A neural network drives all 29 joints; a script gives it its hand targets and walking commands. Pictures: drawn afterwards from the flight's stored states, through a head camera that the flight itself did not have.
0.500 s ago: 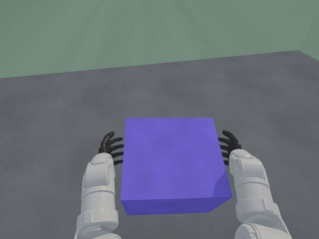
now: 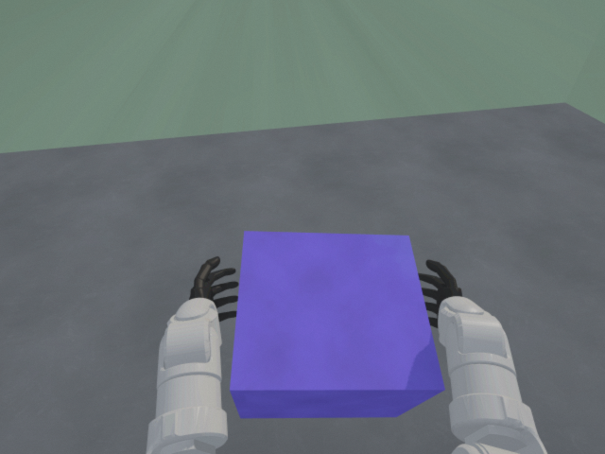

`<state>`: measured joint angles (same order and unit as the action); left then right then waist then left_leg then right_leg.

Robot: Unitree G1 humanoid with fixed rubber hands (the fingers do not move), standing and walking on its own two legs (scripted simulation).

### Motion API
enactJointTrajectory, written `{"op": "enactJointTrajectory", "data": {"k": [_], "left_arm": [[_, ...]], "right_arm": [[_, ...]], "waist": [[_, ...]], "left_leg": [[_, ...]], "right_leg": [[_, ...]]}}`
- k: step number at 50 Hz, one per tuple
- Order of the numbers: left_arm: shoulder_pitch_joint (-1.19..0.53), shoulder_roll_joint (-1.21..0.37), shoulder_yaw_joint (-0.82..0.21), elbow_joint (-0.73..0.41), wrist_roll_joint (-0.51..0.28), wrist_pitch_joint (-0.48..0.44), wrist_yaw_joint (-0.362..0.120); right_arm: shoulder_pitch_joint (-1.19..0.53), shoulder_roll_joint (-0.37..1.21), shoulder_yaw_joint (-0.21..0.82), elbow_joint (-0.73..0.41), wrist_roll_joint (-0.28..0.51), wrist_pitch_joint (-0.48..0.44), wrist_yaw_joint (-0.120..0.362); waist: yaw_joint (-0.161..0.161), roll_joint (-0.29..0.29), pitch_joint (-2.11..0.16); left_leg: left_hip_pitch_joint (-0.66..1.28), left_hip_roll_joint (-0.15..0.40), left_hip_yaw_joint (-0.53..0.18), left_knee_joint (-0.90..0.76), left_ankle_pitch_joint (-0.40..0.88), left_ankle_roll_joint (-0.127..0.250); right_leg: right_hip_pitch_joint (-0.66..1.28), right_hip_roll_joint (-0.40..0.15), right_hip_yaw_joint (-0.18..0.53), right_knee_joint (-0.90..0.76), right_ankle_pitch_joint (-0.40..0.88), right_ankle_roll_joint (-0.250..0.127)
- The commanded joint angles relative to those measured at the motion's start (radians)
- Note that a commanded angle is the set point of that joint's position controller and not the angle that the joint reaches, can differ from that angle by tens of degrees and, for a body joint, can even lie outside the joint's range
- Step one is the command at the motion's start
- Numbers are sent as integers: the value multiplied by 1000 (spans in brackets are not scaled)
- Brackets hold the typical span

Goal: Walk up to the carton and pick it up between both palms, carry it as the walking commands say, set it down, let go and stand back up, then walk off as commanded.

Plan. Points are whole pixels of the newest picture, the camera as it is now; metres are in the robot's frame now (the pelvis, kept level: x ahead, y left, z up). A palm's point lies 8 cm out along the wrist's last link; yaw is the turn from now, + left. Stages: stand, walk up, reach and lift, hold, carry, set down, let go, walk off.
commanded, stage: reach and lift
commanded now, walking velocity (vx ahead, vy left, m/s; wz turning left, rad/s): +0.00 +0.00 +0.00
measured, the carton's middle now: (323, 328) +0.33 +0.00 -0.02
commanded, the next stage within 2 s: hold in 0.44 s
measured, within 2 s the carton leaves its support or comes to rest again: neither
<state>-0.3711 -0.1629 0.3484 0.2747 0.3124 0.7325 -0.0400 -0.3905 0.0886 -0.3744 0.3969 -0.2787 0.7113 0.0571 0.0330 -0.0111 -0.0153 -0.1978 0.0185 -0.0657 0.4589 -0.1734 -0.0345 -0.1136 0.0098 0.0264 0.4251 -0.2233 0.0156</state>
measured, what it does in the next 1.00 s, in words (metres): stands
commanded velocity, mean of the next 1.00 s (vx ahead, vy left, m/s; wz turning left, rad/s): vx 0.00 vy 0.00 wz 0.00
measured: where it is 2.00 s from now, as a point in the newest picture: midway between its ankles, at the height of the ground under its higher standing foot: outside the picture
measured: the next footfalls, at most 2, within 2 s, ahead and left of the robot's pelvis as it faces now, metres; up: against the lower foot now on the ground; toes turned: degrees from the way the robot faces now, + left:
right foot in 1.74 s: -0.04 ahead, -0.11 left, +0.00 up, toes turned -2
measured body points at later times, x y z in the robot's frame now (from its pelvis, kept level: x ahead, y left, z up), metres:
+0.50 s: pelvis -0.01 +0.00 +0.00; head -0.06 +0.01 +0.45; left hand +0.30 +0.18 +0.05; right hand +0.31 -0.17 +0.05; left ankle +0.05 +0.13 -0.74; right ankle +0.01 -0.13 -0.74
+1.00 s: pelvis -0.01 +0.00 +0.00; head -0.06 +0.01 +0.45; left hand +0.30 +0.18 +0.05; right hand +0.31 -0.17 +0.05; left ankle +0.05 +0.13 -0.74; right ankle +0.01 -0.13 -0.74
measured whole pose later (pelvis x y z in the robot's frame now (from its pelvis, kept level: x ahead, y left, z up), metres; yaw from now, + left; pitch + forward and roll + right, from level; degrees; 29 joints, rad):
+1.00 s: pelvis -0.01 +0.00 +0.00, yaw +0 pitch -6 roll -1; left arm -0.33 -0.17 0.34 0.24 0.31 0.74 -0.04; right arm -0.34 0.11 -0.36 0.35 -0.28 0.73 0.05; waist 0.03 -0.01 -0.02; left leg -0.18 0.02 -0.07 0.46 -0.17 -0.03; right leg -0.10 0.01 0.03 0.42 -0.22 0.02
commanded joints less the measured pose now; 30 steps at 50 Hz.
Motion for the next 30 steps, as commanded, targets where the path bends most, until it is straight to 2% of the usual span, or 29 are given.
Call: {"op": "enactJointTrajectory", "data": {"k": [1,12,24,30], "left_arm": [[-439,-905,-674,10,-298,11,-268],[-427,-892,-663,23,-281,16,-276],[-407,-904,-689,-4,-294,17,-283],[-383,-893,-683,-4,-290,22,-281]], "right_arm": [[-489,894,633,-140,273,-17,255],[-456,900,618,-110,256,-9,256],[-441,900,635,-136,261,-8,262],[-431,895,642,-141,262,-1,260]], "waist": [[-58,66,-301],[-64,63,-244],[-72,73,-259],[-69,59,-242]], "left_leg": [[229,-121,14,-129,174,-4],[202,-123,19,-144,69,2],[214,-120,16,-148,77,0],[214,-120,16,-150,69,2]], "right_leg": [[59,89,21,-141,199,-25],[34,85,25,-156,91,-29],[41,89,19,-156,93,-32],[29,88,21,-160,80,-29]]}}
